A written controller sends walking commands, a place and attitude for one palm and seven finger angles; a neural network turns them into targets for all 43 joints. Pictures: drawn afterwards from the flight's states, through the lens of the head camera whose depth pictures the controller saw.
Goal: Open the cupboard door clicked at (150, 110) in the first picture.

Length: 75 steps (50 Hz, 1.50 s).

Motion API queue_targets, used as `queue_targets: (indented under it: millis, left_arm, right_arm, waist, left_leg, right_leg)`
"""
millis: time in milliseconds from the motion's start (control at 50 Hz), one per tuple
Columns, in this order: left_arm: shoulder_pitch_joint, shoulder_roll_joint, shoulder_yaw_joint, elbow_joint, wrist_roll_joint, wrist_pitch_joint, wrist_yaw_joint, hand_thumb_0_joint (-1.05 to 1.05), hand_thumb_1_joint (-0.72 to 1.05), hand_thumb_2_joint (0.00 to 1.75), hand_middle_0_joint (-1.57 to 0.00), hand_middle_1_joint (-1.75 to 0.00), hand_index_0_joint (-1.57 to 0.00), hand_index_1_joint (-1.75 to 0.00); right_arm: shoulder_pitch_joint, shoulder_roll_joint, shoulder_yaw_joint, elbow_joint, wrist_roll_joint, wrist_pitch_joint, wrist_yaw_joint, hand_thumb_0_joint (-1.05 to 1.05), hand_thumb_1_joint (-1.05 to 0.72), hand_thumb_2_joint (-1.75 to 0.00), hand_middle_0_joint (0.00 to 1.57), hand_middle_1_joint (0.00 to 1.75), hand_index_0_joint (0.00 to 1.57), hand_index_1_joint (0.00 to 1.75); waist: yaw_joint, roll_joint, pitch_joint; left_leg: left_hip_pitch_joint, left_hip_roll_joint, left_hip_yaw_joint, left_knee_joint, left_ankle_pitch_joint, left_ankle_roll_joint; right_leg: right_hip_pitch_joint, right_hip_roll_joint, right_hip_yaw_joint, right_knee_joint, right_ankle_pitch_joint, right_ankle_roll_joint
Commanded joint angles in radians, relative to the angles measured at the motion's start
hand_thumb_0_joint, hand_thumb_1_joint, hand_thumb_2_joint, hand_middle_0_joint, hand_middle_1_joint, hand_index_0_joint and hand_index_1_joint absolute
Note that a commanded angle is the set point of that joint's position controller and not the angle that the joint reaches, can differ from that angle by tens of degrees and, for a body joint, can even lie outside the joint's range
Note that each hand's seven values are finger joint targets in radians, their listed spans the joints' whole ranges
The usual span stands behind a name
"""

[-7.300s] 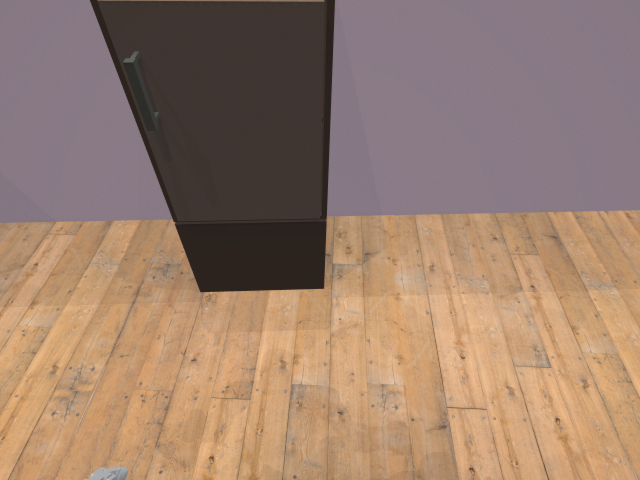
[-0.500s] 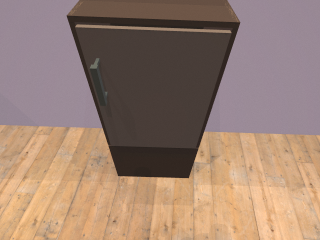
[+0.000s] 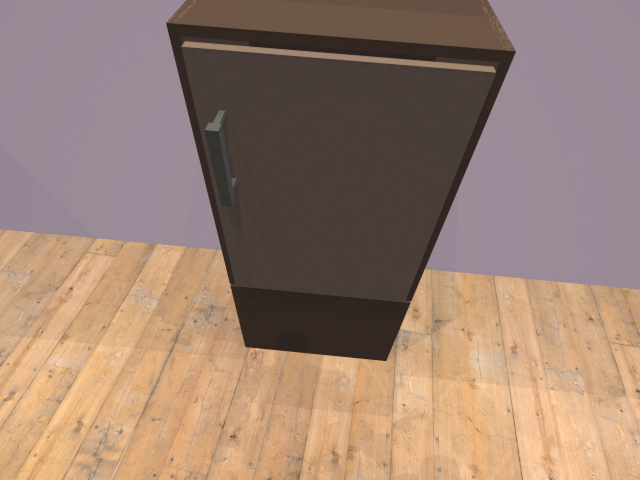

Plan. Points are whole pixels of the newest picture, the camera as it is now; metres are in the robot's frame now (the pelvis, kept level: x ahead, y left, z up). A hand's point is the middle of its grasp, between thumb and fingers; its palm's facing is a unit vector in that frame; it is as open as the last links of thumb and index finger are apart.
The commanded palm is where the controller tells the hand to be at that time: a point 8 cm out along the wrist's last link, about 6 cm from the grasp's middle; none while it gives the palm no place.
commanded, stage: come to a stop and stand still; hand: left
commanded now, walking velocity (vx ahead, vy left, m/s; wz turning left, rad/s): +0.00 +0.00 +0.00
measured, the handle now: (224, 160) +0.56 +0.21 +0.06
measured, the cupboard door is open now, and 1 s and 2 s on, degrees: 0 0 0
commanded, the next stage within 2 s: look again from close up in 0.56 s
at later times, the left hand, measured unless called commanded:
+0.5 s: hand out of the picture +0.00 +0.19 -0.17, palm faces +0.03 -0.98 -0.21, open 7.4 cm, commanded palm none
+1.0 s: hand out of the picture +0.04 +0.24 -0.15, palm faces +0.01 -0.96 -0.29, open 7.4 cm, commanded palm none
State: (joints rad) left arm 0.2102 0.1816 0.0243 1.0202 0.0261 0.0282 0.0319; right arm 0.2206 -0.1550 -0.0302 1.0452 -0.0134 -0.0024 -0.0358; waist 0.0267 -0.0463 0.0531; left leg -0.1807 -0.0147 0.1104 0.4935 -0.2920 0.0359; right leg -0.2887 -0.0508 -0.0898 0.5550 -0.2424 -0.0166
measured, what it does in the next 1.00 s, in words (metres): stands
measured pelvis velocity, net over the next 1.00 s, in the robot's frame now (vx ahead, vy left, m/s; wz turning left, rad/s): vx -0.02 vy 0.02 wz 0.02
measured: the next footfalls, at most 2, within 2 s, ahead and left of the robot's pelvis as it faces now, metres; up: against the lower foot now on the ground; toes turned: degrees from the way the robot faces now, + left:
none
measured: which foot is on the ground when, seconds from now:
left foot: down 0.00-1.00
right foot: down 0.00-1.00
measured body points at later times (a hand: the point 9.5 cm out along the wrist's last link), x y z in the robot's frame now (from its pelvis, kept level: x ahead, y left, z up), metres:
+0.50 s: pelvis -0.01 +0.01 +0.00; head -0.01 +0.01 +0.45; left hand +0.00 +0.24 -0.16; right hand +0.01 -0.24 -0.15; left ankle -0.01 +0.10 -0.73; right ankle +0.03 -0.10 -0.73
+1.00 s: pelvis -0.02 +0.02 +0.01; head -0.04 +0.02 +0.46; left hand +0.04 +0.29 -0.13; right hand +0.06 -0.25 -0.13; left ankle -0.01 +0.10 -0.73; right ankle +0.03 -0.10 -0.73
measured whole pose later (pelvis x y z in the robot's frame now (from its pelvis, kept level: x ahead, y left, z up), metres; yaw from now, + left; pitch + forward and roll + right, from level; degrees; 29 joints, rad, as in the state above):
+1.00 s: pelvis -0.02 +0.02 +0.01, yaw +1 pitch -3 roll +0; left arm 0.21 0.28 0.00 1.02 0.03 0.00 0.01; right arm 0.20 -0.28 -0.01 1.03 -0.02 -0.01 0.00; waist 0.00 -0.01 0.01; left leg -0.13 -0.03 0.10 0.41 -0.22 0.06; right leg -0.20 -0.06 -0.11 0.40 -0.14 0.00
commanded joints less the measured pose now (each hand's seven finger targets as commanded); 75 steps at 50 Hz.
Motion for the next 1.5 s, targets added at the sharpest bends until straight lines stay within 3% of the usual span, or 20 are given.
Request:
queue_targets:
  millis: [0,60,260,280,300,320,360,400,460,560,760,940,1220,1260,1340,1360,1380,1400,1420,1480]
  left_arm:
    - [0.084,0.065,0.001,-0.025,-0.002,-0.024,-0.001,0.00,0.90,0.90,-0.20,-0.30,-0.20,-0.30]
    - [0.081,0.073,-0.005,-0.013,-0.007,-0.033,-0.003,0.00,0.90,0.90,-0.20,-0.30,-0.20,-0.30]
    - [0.147,0.051,-0.021,0.052,-0.011,-0.047,-0.002,0.00,0.90,0.90,-0.20,-0.30,-0.20,-0.30]
    - [0.107,0.245,-0.016,-0.025,0.010,-0.070,-0.002,0.00,0.90,0.90,-0.20,-0.30,-0.20,-0.30]
    - [0.125,0.178,0.009,-0.038,-0.001,-0.069,0.003,0.00,0.90,0.90,-0.20,-0.30,-0.20,-0.30]
    - [0.116,0.174,0.004,-0.045,-0.001,-0.068,0.003,0.00,0.90,0.90,-0.20,-0.30,-0.20,-0.30]
    - [0.123,0.141,0.006,-0.060,-0.002,-0.057,0.003,0.00,0.90,0.90,-0.20,-0.30,-0.20,-0.30]
    - [0.118,0.135,0.009,-0.074,-0.002,-0.049,0.005,0.00,0.90,0.90,-0.20,-0.30,-0.20,-0.30]
    - [0.096,0.157,0.016,-0.094,-0.004,-0.051,0.005,0.00,0.90,0.90,-0.20,-0.30,-0.20,-0.30]
    - [0.082,0.180,0.020,-0.090,-0.009,-0.056,0.001,0.00,0.90,0.90,-0.20,-0.30,-0.20,-0.30]
    - [0.000,0.232,0.016,-0.089,-0.007,-0.054,-0.006,0.00,0.90,0.90,-0.20,-0.30,-0.20,-0.30]
    - [-0.009,0.241,0.006,-0.058,-0.006,-0.053,-0.008,0.00,0.90,0.90,-0.20,-0.30,-0.20,-0.30]
    - [0.057,0.189,-0.012,0.017,-0.006,-0.052,0.001,0.00,0.90,0.90,-0.20,-0.30,-0.20,-0.30]
    - [0.100,0.116,-0.027,0.043,-0.008,-0.045,0.003,0.00,0.90,0.90,-0.20,-0.30,-0.20,-0.30]
    - [0.144,0.094,-0.022,0.049,0.001,-0.035,0.001,0.00,0.90,0.90,-0.20,-0.30,-0.20,-0.30]
    - [0.218,0.101,-0.041,0.102,0.001,-0.062,0.038,0.00,0.90,0.90,-0.20,-0.30,-0.20,-0.30]
    - [0.193,0.110,-0.043,0.098,0.004,-0.077,0.024,0.00,0.90,0.90,-0.20,-0.30,-0.20,-0.30]
    - [0.188,0.110,-0.036,0.075,-0.002,-0.074,0.020,0.00,0.90,0.90,-0.20,-0.30,-0.20,-0.30]
    - [0.164,0.102,-0.034,0.067,-0.006,-0.068,0.015,0.00,0.90,0.90,-0.20,-0.30,-0.20,-0.30]
    - [0.156,0.070,-0.034,0.058,-0.005,-0.054,0.005,0.00,0.90,0.90,-0.20,-0.30,-0.20,-0.30]
  right_arm:
    - [0.043,-0.087,-0.004,-0.041,0.000,-0.010,0.003,0.00,-0.90,-0.90,0.20,0.30,0.20,0.30]
    - [0.073,-0.075,0.004,-0.022,-0.001,-0.009,0.007,0.00,-0.90,-0.90,0.20,0.30,0.20,0.30]
    - [0.115,-0.071,0.025,0.034,0.004,-0.025,0.006,0.00,-0.90,-0.90,0.20,0.30,0.20,0.30]
    - [0.043,-0.238,0.000,-0.080,0.001,-0.030,0.016,0.00,-0.90,-0.90,0.20,0.30,0.20,0.30]
    - [0.048,-0.226,-0.017,-0.110,-0.006,-0.052,0.007,0.00,-0.90,-0.90,0.20,0.30,0.20,0.30]
    - [0.055,-0.202,-0.019,-0.109,-0.007,-0.051,0.003,0.00,-0.90,-0.90,0.20,0.30,0.20,0.30]
    - [0.088,-0.162,-0.018,-0.111,-0.007,-0.035,0.000,0.00,-0.90,-0.90,0.20,0.30,0.20,0.30]
    - [0.119,-0.148,-0.014,-0.114,-0.009,-0.021,0.005,0.00,-0.90,-0.90,0.20,0.30,0.20,0.30]
    - [0.125,-0.167,-0.018,-0.114,-0.005,-0.026,0.008,0.00,-0.90,-0.90,0.20,0.30,0.20,0.30]
    - [0.079,-0.213,-0.017,-0.114,-0.004,-0.040,0.008,0.00,-0.90,-0.90,0.20,0.30,0.20,0.30]
    - [-0.010,-0.273,-0.015,-0.100,-0.005,-0.032,0.023,0.00,-0.90,-0.90,0.20,0.30,0.20,0.30]
    - [-0.039,-0.287,-0.006,-0.069,-0.003,-0.030,0.029,0.00,-0.90,-0.90,0.20,0.30,0.20,0.30]
    - [-0.010,-0.236,0.005,0.003,0.005,-0.021,0.026,0.00,-0.90,-0.90,0.20,0.30,0.20,0.30]
    - [0.028,-0.169,0.022,0.029,0.002,-0.012,0.026,0.00,-0.90,-0.90,0.20,0.30,0.20,0.30]
    - [0.074,-0.155,0.016,0.041,-0.001,-0.001,0.023,0.00,-0.90,-0.90,0.20,0.30,0.20,0.30]
    - [-0.012,-0.166,0.036,-0.018,-0.006,-0.021,0.029,0.00,-0.90,-0.90,0.20,0.30,0.20,0.30]
    - [0.030,-0.123,0.042,-0.040,0.002,-0.028,0.032,0.00,-0.90,-0.90,0.20,0.30,0.20,0.30]
    - [0.105,-0.100,0.046,-0.032,-0.005,-0.035,0.028,0.00,-0.90,-0.90,0.20,0.30,0.20,0.30]
    - [0.115,-0.112,0.041,-0.033,-0.004,-0.038,0.024,0.00,-0.90,-0.90,0.20,0.30,0.20,0.30]
    - [0.119,-0.114,0.037,-0.047,0.001,-0.037,0.012,0.00,-0.90,-0.90,0.20,0.30,0.20,0.30]
  waist:
    - [-0.006,0.044,-0.009]
    - [-0.024,0.033,0.000]
    - [-0.016,0.041,0.016]
    - [-0.045,0.032,0.126]
    - [-0.024,0.041,-0.062]
    - [-0.037,0.091,-0.148]
    - [-0.042,0.066,-0.116]
    - [-0.048,-0.024,-0.022]
    - [-0.045,0.043,0.014]
    - [-0.021,0.069,-0.027]
    - [-0.021,0.042,0.007]
    - [-0.022,0.046,-0.017]
    - [-0.024,0.029,-0.008]
    - [-0.026,0.031,-0.004]
    - [-0.023,0.053,0.069]
    - [0.019,0.063,0.135]
    - [-0.025,0.095,0.075]
    - [-0.034,0.101,-0.036]
    - [-0.035,0.096,-0.074]
    - [-0.028,0.073,-0.001]
  left_leg:
    - [-0.097,0.144,-0.147,-0.160,0.072,0.017]
    - [-0.058,0.125,-0.134,-0.175,0.013,0.003]
    - [-0.054,0.131,-0.135,-0.226,0.035,-0.002]
    - [-0.081,0.076,-0.150,-0.182,0.156,-0.024]
    - [-0.067,0.113,-0.166,-0.103,0.098,0.000]
    - [-0.031,0.104,-0.163,-0.075,0.083,0.010]
    - [-0.081,0.097,-0.158,-0.054,0.010,0.013]
    - [-0.138,0.080,-0.139,-0.029,-0.026,0.016]
    - [-0.138,0.100,-0.158,-0.069,0.017,0.020]
    - [-0.125,0.131,-0.175,-0.110,0.152,0.022]
    - [-0.114,0.135,-0.185,-0.205,0.016,0.010]
    - [-0.074,0.138,-0.184,-0.236,0.028,0.003]
    - [-0.049,0.134,-0.171,-0.242,0.042,-0.004]
    - [-0.054,0.125,-0.162,-0.247,-0.037,-0.013]
    - [-0.122,0.129,-0.180,-0.262,-0.220,0.002]
    - [-0.162,0.125,-0.093,-0.080,-0.019,-0.024]
    - [-0.130,0.098,-0.099,-0.074,0.078,-0.037]
    - [-0.090,0.103,-0.127,-0.074,0.067,-0.030]
    - [-0.081,0.119,-0.154,-0.079,0.110,-0.018]
    - [-0.130,0.136,-0.180,-0.118,0.117,0.002]
  right_leg:
    - [0.077,-0.069,0.125,-0.148,0.068,-0.011]
    - [0.034,-0.081,0.146,-0.208,-0.005,-0.019]
    - [0.077,-0.071,0.118,-0.227,0.042,-0.013]
    - [0.045,-0.038,0.089,-0.161,0.104,-0.025]
    - [0.096,-0.081,0.112,-0.134,0.032,-0.032]
    - [0.108,-0.091,0.125,-0.131,0.029,-0.045]
    - [0.076,-0.092,0.133,-0.151,-0.051,-0.046]
    - [0.023,-0.103,0.158,-0.187,-0.139,-0.050]
    - [0.007,-0.086,0.138,-0.163,-0.079,-0.052]
    - [0.118,-0.070,0.088,-0.114,0.128,-0.036]
    - [0.124,-0.079,0.107,-0.189,0.049,-0.015]
    - [0.142,-0.086,0.104,-0.216,0.075,-0.005]
    - [0.152,-0.095,0.100,-0.246,0.085,0.004]
    - [0.149,-0.093,0.096,-0.257,0.010,0.015]
    - [0.096,-0.068,0.085,-0.221,-0.121,0.009]
    - [0.032,-0.088,0.106,-0.166,0.076,-0.001]
    - [0.056,-0.119,0.090,-0.149,0.155,-0.019]
    - [0.100,-0.108,0.100,-0.104,0.079,-0.036]
    - [0.106,-0.088,0.080,-0.086,0.040,-0.034]
    - [0.084,-0.062,0.055,-0.087,0.038,-0.022]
